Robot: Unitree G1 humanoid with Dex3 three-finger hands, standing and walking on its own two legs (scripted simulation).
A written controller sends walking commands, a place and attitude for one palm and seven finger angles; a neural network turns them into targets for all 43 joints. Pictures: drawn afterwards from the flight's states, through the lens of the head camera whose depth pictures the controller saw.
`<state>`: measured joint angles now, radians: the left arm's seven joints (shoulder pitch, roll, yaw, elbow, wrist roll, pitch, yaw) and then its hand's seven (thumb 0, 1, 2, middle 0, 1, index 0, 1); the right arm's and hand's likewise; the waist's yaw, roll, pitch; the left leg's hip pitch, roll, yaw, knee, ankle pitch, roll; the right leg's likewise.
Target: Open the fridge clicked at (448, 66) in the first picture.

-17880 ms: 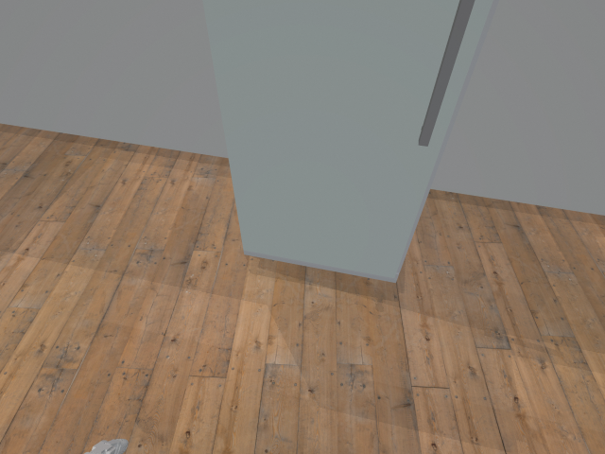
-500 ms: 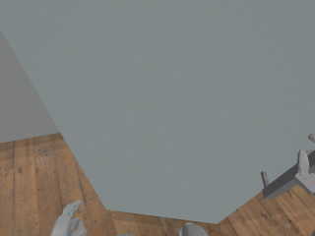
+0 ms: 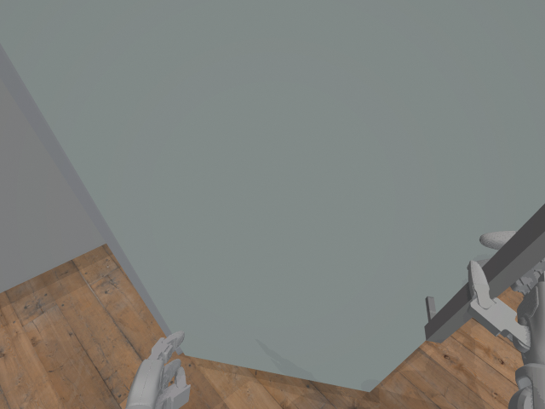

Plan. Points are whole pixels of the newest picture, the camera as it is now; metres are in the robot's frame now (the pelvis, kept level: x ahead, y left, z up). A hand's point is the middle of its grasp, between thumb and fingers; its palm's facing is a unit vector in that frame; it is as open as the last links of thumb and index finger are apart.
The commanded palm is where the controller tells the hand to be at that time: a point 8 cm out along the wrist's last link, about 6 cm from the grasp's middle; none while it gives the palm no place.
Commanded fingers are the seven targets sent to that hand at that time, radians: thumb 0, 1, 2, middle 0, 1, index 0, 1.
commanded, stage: walk backward, drawing the door open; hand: right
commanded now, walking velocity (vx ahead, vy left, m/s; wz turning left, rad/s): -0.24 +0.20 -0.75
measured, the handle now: (503, 245) +0.28 -0.23 +0.17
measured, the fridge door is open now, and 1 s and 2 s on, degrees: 46 79 72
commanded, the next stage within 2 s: stop walking and hold the door back in 0.60 s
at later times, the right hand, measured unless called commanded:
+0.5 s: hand out of the picture +0.06 -0.13 +0.14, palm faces +0.54 +0.77 -0.32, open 6.7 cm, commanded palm +0.00 -0.16 +0.14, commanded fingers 0.00 -0.90 -0.90 0.45 1.40 0.45 1.40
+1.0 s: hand out of the picture -0.02 -0.05 +0.13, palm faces +0.81 +0.46 -0.35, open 5.9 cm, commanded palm -0.05 -0.10 +0.12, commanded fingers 0.00 -0.90 -0.90 0.45 1.40 0.45 1.40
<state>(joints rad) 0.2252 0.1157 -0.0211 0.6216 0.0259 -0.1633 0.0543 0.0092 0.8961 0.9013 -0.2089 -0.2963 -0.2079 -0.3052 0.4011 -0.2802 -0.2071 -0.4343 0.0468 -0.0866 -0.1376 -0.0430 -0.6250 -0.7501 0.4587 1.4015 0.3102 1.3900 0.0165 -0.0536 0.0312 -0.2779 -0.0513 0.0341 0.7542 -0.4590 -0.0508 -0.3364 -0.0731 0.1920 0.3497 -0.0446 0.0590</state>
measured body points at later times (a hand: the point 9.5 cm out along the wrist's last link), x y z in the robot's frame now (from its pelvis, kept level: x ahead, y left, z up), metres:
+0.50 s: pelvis -0.10 +0.14 +0.00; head -0.08 +0.13 +0.45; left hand +0.13 +0.30 -0.08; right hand +0.02 -0.17 +0.16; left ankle -0.03 +0.26 -0.65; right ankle -0.10 +0.01 -0.74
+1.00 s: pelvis -0.12 +0.33 +0.01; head -0.09 +0.36 +0.45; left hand +0.17 +0.44 -0.11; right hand -0.06 -0.07 +0.15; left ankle -0.08 +0.37 -0.74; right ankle -0.23 +0.22 -0.66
